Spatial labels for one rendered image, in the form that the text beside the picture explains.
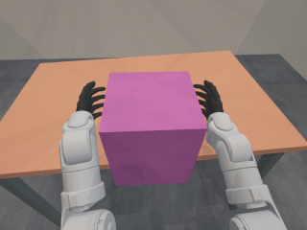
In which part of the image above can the robot left upper arm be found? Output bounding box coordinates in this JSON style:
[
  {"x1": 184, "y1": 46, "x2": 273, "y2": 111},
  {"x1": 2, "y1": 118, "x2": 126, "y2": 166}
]
[{"x1": 62, "y1": 209, "x2": 116, "y2": 230}]

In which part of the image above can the table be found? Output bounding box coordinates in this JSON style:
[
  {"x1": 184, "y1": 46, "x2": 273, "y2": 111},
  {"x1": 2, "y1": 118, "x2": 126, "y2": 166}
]
[{"x1": 0, "y1": 50, "x2": 307, "y2": 228}]

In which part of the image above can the right robot hand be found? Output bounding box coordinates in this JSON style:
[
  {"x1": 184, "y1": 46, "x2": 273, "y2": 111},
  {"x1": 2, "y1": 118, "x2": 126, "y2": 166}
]
[{"x1": 193, "y1": 80, "x2": 224, "y2": 121}]

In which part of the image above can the robot left forearm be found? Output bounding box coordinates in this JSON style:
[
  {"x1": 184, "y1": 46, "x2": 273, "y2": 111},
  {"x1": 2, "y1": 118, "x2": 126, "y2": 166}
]
[{"x1": 59, "y1": 110, "x2": 106, "y2": 230}]

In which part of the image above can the left robot hand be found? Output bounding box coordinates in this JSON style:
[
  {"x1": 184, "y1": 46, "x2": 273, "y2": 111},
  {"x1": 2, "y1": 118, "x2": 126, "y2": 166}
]
[{"x1": 76, "y1": 81, "x2": 106, "y2": 120}]

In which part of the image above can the robot right forearm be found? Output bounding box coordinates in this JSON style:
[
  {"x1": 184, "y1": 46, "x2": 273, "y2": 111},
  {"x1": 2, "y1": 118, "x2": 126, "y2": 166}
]
[{"x1": 205, "y1": 112, "x2": 287, "y2": 230}]

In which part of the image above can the carton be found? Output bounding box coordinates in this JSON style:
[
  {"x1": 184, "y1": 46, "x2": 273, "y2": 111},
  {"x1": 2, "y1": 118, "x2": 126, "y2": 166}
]
[{"x1": 99, "y1": 71, "x2": 208, "y2": 187}]

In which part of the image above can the robot right upper arm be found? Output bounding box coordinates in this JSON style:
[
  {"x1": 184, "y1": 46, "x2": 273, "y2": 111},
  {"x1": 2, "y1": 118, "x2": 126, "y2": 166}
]
[{"x1": 229, "y1": 210, "x2": 286, "y2": 230}]

